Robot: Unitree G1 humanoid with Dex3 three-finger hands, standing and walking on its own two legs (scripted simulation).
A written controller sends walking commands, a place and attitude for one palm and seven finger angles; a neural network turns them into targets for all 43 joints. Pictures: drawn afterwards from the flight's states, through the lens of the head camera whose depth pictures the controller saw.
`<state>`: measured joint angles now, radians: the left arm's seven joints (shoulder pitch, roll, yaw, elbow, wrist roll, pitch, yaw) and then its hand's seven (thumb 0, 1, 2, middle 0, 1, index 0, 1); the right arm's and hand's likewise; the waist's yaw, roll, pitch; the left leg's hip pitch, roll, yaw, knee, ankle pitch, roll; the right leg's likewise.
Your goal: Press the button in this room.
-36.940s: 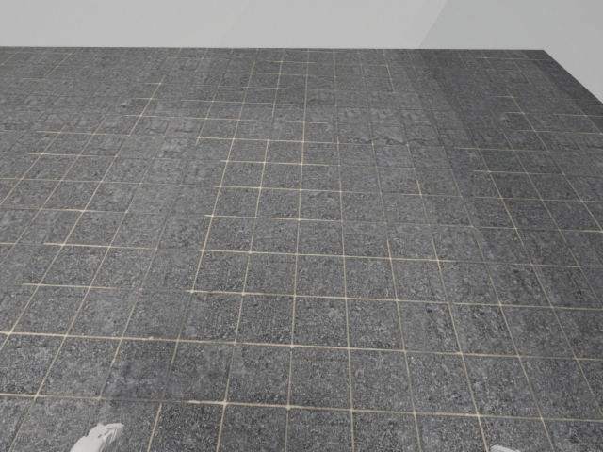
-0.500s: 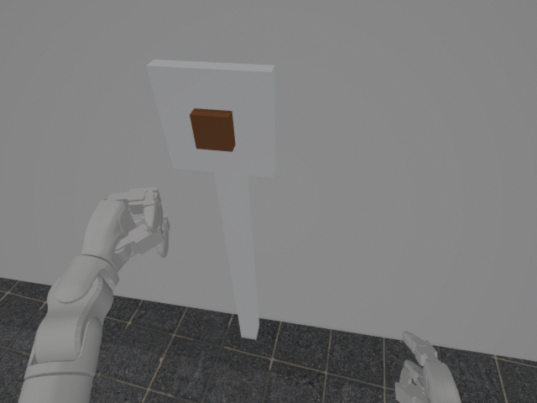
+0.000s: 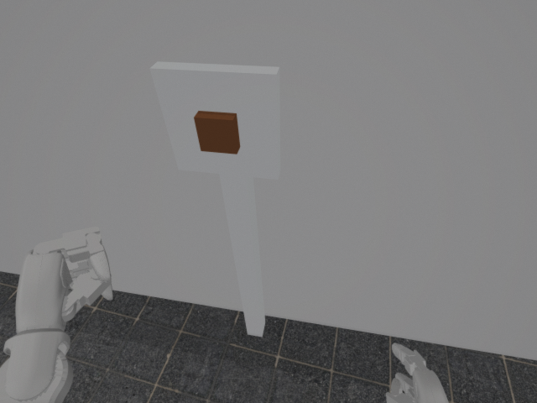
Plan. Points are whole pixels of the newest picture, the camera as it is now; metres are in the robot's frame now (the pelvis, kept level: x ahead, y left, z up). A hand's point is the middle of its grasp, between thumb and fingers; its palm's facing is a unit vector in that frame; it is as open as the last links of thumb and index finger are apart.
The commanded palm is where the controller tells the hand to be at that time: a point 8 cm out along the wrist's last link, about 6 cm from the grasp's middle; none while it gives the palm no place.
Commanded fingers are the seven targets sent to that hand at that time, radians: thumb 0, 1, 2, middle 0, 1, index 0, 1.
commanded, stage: draw the hand back to the body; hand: left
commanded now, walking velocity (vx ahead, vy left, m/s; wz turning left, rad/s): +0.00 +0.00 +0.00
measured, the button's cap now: (218, 131) +0.52 +0.15 +0.17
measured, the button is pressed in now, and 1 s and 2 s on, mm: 0 0 0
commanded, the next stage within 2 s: step back with the hand held close in 0.46 s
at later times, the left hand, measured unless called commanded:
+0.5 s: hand (82, 298) +0.18 +0.23 +0.16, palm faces +0.43 -0.83 -0.36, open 3.1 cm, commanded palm +0.12 +0.27 +0.17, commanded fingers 0.00 0.90 0.90 -1.30 -1.50 -1.30 -1.50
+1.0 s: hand (58, 313) +0.16 +0.25 +0.15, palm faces +0.30 -0.81 -0.50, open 3.1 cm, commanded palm +0.10 +0.29 +0.17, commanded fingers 0.00 0.90 0.90 -1.30 -1.50 -1.30 -1.50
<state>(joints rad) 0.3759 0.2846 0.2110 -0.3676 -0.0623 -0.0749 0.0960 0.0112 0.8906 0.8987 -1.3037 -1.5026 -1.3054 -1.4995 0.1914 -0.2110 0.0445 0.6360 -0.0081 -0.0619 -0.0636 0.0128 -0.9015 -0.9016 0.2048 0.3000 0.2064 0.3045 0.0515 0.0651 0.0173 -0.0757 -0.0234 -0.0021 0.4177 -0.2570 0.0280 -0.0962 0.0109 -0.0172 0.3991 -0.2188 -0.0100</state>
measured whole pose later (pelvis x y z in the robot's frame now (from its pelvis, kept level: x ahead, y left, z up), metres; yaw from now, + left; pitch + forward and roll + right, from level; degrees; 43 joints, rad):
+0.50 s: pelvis +0.00 -0.01 +0.00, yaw +0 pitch -5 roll -1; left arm 0.51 0.30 0.27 -0.47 -0.05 -0.09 0.12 0.01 0.89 0.90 -1.31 -1.50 -1.31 -1.50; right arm 0.19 -0.20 0.03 0.62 -0.01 -0.11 -0.08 0.01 -0.90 -0.90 0.20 0.30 0.21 0.30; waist 0.07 0.06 0.02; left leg -0.08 -0.01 -0.01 0.43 -0.27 0.02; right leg -0.09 0.02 -0.02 0.40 -0.22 -0.02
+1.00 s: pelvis -0.03 +0.02 -0.01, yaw -1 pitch +1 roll -1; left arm 0.65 0.42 0.37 -0.58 -0.04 -0.19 0.13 0.01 0.88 0.90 -1.30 -1.50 -1.30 -1.50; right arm 0.19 -0.23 -0.02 0.53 0.01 0.02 -0.07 0.01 -0.90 -0.90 0.20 0.30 0.20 0.30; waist -0.01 0.00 0.03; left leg -0.29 -0.04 0.02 0.51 -0.24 0.05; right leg -0.30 0.00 0.00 0.47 -0.18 0.01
